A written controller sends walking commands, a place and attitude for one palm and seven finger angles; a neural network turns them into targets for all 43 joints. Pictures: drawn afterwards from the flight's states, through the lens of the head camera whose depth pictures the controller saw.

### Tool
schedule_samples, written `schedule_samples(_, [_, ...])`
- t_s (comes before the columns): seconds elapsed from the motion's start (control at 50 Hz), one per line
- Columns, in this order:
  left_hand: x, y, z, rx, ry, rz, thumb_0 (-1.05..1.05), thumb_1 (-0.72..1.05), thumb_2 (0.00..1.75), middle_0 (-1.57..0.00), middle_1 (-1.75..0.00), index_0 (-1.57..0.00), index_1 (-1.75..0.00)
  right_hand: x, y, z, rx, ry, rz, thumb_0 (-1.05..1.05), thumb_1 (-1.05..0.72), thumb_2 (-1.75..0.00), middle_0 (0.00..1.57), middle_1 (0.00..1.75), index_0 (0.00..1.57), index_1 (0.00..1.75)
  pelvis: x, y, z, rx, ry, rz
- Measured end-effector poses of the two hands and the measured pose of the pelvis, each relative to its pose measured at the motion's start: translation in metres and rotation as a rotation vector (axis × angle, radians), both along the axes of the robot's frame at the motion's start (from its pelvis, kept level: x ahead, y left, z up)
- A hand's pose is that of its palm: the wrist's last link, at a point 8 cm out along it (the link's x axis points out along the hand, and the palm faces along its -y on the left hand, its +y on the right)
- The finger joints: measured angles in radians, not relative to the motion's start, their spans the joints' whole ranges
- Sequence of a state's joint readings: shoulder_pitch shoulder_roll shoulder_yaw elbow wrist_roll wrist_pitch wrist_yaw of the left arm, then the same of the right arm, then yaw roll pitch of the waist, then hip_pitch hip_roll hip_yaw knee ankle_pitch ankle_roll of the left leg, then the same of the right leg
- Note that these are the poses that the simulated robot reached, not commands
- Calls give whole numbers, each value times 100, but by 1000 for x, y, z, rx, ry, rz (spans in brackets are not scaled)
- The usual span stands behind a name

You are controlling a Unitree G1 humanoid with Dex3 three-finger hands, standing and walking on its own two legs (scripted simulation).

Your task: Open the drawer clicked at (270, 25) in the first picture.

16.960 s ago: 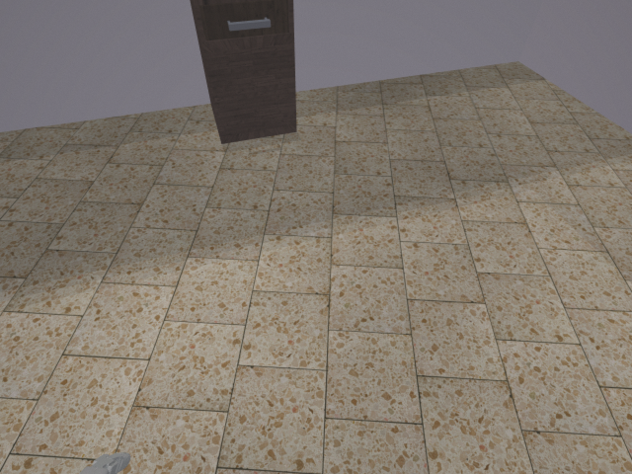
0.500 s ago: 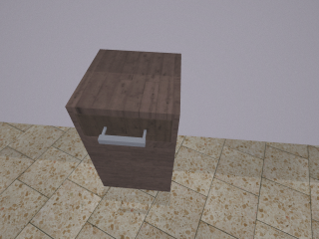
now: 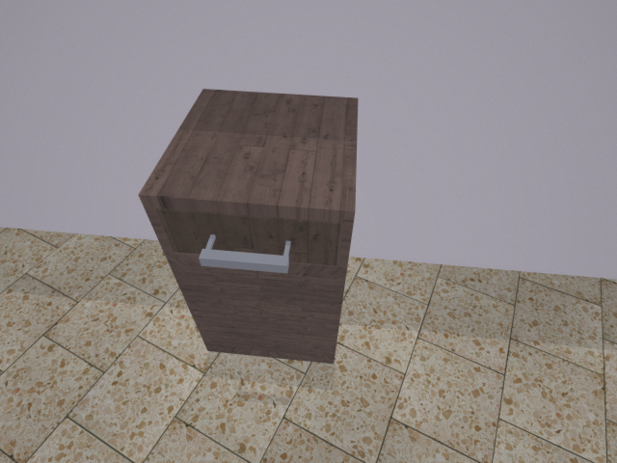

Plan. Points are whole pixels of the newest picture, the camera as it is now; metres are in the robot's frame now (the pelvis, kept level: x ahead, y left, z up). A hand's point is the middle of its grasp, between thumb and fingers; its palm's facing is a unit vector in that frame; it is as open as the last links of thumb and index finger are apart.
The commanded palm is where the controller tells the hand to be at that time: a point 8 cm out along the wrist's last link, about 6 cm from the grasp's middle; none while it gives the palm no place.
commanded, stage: come to a stop and stand still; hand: left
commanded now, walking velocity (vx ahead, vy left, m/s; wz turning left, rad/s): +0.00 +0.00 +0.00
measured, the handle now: (247, 251) +0.55 +0.17 -0.15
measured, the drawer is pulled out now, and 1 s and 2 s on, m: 0.00 0.00 0.00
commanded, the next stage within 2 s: look again from close up in 0.10 s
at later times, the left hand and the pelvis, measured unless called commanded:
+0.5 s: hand out of the picture +0.00 +0.15 -0.17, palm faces +0.02 -0.98 -0.19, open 7.3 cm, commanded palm none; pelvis +0.01 -0.01 +0.00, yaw +0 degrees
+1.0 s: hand (184, 416) +0.19 +0.18 -0.04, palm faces -0.06 -0.67 -0.74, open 7.6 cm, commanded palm +0.13 +0.19 -0.04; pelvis -0.01 -0.02 -0.01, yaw +0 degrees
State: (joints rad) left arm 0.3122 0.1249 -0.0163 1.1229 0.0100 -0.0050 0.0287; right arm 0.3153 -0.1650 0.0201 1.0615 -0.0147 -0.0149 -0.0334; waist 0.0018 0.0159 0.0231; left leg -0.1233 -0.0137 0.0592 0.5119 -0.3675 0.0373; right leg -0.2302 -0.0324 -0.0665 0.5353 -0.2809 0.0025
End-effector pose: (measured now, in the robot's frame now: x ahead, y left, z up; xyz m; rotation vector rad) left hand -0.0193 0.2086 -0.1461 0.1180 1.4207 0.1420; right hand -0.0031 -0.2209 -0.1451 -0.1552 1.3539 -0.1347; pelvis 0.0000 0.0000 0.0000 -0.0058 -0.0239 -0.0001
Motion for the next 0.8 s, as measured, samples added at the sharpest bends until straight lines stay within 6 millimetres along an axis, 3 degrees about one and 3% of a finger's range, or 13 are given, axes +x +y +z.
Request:
schedule_samples(0.18, [9, 6, 6, 21, -24, -13, 1, 91, 89, -20, -30, -20, -30, -13, 11, -2, 39, 33, -1, 1, -92, -90, 20, 30, 20, 30, -3, -1, 2, 7, 3, -4])
schedule_samples(0.42, [11, -1, 7, 22, 4, -8, 1, 92, 89, -20, -30, -20, -30, -28, 12, -3, 53, 105, -21, 1, -91, -90, 20, 30, 20, 30, 4, -6, 4, 10, 6, -4])
schedule_samples(0.8, [13, -18, 6, 19, 17, 17, 2, 92, 89, -20, -30, -20, -30, -3, 0, -3, 49, 85, -14, 1, -91, -90, 20, 30, 20, 30, 15, -19, 4, 6, 14, 7])
